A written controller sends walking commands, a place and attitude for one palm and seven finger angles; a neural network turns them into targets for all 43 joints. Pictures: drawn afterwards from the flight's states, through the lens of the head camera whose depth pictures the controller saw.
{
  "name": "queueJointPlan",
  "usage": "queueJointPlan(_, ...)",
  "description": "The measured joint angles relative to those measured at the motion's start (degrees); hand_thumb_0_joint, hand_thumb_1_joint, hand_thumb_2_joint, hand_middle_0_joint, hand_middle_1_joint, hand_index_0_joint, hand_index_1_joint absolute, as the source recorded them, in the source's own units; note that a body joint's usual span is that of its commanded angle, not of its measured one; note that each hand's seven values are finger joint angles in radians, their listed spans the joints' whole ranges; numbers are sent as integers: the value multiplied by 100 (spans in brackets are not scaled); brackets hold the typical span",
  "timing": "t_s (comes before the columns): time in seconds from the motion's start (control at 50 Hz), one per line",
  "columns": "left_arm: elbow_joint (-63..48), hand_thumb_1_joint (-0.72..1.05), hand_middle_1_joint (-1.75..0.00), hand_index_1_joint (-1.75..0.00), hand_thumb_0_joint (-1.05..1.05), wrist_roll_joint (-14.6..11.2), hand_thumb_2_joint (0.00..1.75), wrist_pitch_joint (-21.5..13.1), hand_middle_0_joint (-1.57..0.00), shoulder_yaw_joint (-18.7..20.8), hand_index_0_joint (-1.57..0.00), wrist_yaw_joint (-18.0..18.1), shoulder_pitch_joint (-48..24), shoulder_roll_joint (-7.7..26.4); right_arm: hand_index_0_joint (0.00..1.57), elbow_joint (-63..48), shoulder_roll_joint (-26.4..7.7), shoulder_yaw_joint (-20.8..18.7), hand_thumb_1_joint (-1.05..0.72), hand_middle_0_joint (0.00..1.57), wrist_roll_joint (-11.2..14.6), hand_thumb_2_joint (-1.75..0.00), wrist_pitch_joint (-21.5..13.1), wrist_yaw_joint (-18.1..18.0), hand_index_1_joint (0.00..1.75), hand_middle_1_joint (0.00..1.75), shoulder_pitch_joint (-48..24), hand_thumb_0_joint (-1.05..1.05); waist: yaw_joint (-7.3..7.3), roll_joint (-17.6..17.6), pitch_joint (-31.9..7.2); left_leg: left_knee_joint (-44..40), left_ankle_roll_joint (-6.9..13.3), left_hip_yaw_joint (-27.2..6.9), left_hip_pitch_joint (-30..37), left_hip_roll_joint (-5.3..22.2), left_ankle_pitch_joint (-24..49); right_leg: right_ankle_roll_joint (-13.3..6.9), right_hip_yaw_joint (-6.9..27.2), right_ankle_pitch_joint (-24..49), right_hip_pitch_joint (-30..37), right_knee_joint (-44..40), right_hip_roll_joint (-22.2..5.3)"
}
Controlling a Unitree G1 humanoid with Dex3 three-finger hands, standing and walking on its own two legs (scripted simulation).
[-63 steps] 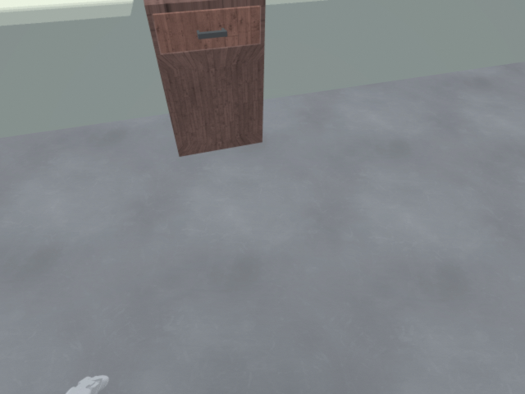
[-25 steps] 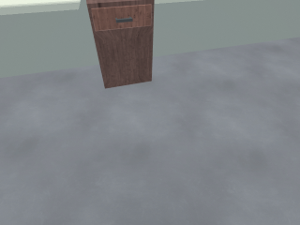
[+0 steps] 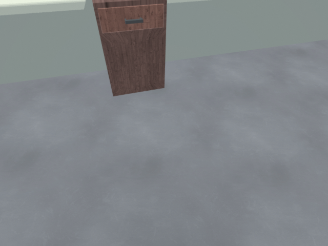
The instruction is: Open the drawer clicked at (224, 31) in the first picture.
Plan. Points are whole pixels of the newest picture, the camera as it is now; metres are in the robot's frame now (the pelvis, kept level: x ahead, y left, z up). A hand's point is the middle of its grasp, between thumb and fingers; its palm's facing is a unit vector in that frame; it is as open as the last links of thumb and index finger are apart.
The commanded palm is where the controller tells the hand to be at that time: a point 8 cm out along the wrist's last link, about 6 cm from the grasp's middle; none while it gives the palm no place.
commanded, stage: look at it before walking up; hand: left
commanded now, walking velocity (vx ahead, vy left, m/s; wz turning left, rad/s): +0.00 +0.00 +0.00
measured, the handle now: (133, 20) +1.55 +0.31 -0.09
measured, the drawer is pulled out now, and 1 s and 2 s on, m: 0.00 0.00 0.00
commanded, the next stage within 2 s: walk to a spot facing it in 0.28 s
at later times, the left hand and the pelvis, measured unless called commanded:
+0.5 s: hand out of the picture +0.08 +0.24 -0.16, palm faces -0.02 -0.95 -0.32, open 7.4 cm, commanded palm none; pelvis +0.01 +0.00 +0.00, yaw -1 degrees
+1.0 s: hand (122, 233) +0.20 +0.14 -0.19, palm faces -0.05 -0.98 -0.20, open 7.4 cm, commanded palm none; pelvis +0.16 -0.05 -0.02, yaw -6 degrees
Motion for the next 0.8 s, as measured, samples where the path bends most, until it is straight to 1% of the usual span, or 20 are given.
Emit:
queueJointPlan(0.34, 24, 90, -30, -29, 1, -3, 90, -8, -20, 2, -21, 8, 15, 22, 20, -1, -6, 13, -91, 20, 9, -90, -2, -6, 29, 30, -67, 0, 19, 10, 23, -81, -5, 5, 80, 6, -11, -3, 4, -10, 76, -77, 5)
queueJointPlan(0.46, 27, 90, -30, -29, 1, -1, 90, 16, -20, 5, -21, 57, 87, -34, 20, 5, 42, 23, -91, 20, -18, -90, 25, -30, 29, 30, -40, 0, 36, 15, -66, -14, -14, 33, 94, 22, -80, 2, 31, -60, 86, -30, 20)
queueJointPlan(0.5, 30, 90, -30, -29, 1, 20, 90, 61, -20, 12, -21, 44, 221, -113, 20, 0, 124, 25, -91, 20, -48, -90, 58, -19, 29, 30, 61, 0, 57, 19, -164, 163, -12, 78, 62, 49, -232, -7, 73, -175, 50, 115, 46)
queueJointPlan(0.58, 24, 91, -30, -29, 0, 57, 90, 123, -20, 44, -20, -45, 628, -325, 20, -17, 340, 19, -91, 20, -90, -90, 90, 26, 29, 30, 403, 0, 84, 14, -347, 619, 27, 177, -33, 109, -757, -61, 166, -503, -40, 454, 110)
queueJointPlan(0.66, 47, 91, -30, -29, 0, 52, 90, 99, -20, 90, -20, -97, 1046, -554, 20, -14, 561, -1, -91, 20, -86, -90, 13, 25, 29, 30, 775, 0, 84, -25, -344, 982, 32, 289, -70, 153, -986, -68, 278, -855, -155, 895, 156)
queueJointPlan(0.7, 87, 91, -30, -29, 0, 55, 90, 90, -20, 115, -20, -111, 1229, -640, 20, -6, 683, -23, -91, 20, -78, -90, -50, 16, 29, 30, 956, 0, 73, -107, -321, 1080, 27, 410, -20, 138, -1203, -141, 313, -1068, -302, 1296, 131)
queueJointPlan(0.74, 138, 91, -30, -29, 1, 60, 90, 106, -20, 129, -20, -113, 1331, -734, 20, 0, 791, -63, -91, 20, -79, -90, -153, -16, 29, 30, 1129, 0, 44, -146, -242, 1007, 10, 571, 155, 152, -1313, -161, 113, -1381, -623, 2020, 67)
queueJointPlan(0.78, 170, 91, -30, -29, 1, 58, 90, 108, -20, 139, -20, -126, 1291, -821, 20, 12, 872, -91, -91, 20, -87, -90, -257, -63, 29, 30, 1335, 0, -72, -110, -118, 831, -20, 645, 380, 189, -1336, -168, -129, -1669, -975, 2577, 2)
queueJointPlan(0.8, 158, 91, -30, -29, 1, 54, 90, 99, -20, 152, -20, -137, 1223, -861, 20, 36, 897, -102, -91, 20, -98, -90, -281, -81, 29, 30, 1445, 0, -131, -63, -50, 743, -43, 649, 488, 221, -1346, -176, -247, -1752, -1113, 2629, -36)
